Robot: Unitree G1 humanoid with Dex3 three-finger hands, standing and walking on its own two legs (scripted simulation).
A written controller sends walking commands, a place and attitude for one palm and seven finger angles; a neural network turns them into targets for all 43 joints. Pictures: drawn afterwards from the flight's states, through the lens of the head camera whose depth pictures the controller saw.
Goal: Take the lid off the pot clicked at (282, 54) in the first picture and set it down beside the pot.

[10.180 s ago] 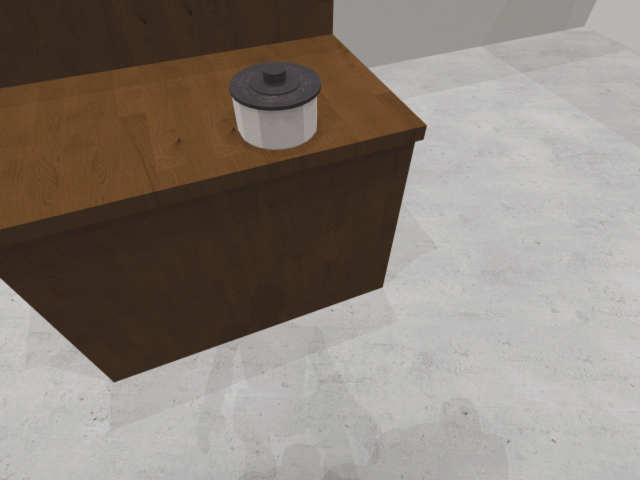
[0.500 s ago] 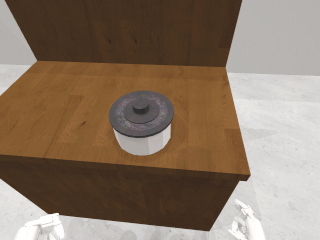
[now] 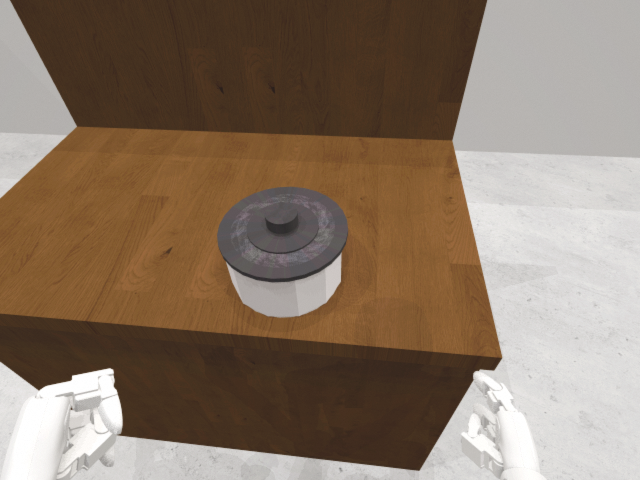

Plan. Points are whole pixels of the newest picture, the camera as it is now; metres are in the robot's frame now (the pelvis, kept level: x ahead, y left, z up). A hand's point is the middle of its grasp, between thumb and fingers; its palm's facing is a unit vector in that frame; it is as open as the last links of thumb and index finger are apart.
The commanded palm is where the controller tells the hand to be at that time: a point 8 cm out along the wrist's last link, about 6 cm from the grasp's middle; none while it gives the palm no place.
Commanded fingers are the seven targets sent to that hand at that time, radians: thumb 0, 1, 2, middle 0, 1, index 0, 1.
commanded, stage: raise the hand higher, near the body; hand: left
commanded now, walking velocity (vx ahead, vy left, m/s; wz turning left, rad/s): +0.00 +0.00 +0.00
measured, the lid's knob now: (281, 217) +0.45 +0.12 +0.09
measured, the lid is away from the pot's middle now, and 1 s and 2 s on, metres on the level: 0.00 0.00 0.00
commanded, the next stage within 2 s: reach forward and open the fingers in 0.18 s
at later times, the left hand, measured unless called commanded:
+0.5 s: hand (82, 396) +0.16 +0.27 +0.09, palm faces -0.03 -0.14 -0.99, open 2.9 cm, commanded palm +0.15 +0.26 +0.15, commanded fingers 0.00 0.54 1.07 -1.17 -1.07 -1.17 -1.07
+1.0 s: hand (90, 346) +0.20 +0.27 +0.12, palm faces -0.18 -0.05 -0.98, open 6.7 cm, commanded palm +0.19 +0.26 +0.19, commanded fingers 0.00 -0.17 1.34 -0.87 -0.19 -0.87 -0.19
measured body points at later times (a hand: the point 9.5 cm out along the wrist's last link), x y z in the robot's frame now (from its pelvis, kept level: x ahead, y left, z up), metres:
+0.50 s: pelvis -0.02 +0.00 +0.00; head -0.01 -0.04 +0.44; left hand +0.16 +0.27 +0.15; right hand +0.19 -0.22 -0.10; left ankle -0.02 +0.15 -0.74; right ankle -0.06 -0.14 -0.74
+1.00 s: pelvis -0.04 +0.01 +0.01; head -0.03 -0.04 +0.45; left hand +0.21 +0.27 +0.18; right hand +0.17 -0.21 -0.09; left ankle -0.02 +0.15 -0.74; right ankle -0.06 -0.14 -0.74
